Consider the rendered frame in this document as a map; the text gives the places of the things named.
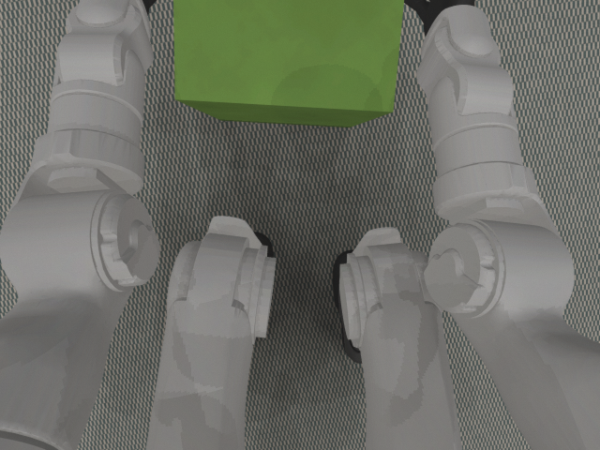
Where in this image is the robot right forearm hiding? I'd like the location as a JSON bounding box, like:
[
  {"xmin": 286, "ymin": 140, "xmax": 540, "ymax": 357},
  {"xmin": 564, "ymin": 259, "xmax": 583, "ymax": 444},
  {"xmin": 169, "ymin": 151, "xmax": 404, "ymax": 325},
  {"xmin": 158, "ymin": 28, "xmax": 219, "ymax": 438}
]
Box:
[{"xmin": 416, "ymin": 5, "xmax": 562, "ymax": 240}]

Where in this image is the robot right hand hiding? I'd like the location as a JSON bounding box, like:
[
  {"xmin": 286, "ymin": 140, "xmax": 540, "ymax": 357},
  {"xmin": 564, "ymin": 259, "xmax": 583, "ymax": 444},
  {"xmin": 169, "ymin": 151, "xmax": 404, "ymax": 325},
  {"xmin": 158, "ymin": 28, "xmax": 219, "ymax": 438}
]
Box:
[{"xmin": 404, "ymin": 0, "xmax": 474, "ymax": 36}]

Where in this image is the left robot thigh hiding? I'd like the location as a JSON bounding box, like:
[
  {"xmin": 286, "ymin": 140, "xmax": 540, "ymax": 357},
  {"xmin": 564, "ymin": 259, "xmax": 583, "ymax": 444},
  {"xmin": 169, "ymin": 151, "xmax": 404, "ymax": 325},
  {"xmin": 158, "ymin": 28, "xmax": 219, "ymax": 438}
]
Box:
[{"xmin": 146, "ymin": 233, "xmax": 276, "ymax": 450}]

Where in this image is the carton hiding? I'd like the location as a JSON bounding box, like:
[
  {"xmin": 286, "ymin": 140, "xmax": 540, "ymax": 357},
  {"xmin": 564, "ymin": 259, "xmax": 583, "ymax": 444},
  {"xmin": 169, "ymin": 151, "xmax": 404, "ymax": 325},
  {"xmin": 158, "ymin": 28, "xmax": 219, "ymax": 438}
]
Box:
[{"xmin": 173, "ymin": 0, "xmax": 404, "ymax": 128}]

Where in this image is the right robot upper arm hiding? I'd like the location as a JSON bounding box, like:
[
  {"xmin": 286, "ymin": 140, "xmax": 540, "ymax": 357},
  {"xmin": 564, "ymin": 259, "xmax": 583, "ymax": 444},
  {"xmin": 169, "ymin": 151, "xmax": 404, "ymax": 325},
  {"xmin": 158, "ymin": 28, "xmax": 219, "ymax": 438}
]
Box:
[{"xmin": 424, "ymin": 218, "xmax": 600, "ymax": 450}]

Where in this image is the robot left forearm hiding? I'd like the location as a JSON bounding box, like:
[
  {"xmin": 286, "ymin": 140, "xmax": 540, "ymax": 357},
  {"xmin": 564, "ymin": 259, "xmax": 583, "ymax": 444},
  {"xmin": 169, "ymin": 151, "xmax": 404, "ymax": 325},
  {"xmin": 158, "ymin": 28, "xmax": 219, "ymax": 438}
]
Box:
[{"xmin": 0, "ymin": 0, "xmax": 154, "ymax": 274}]

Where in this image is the left robot upper arm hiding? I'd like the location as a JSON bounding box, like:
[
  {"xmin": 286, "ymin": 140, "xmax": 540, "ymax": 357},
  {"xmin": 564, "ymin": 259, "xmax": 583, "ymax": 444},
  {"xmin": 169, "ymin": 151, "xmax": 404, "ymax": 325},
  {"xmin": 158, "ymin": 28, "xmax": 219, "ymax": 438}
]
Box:
[{"xmin": 0, "ymin": 189, "xmax": 160, "ymax": 450}]

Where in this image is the robot right foot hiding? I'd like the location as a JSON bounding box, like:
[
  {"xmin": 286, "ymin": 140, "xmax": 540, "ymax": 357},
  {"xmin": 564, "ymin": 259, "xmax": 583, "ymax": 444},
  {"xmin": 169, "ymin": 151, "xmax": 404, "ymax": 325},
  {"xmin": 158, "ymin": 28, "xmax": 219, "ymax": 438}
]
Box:
[{"xmin": 333, "ymin": 250, "xmax": 362, "ymax": 364}]

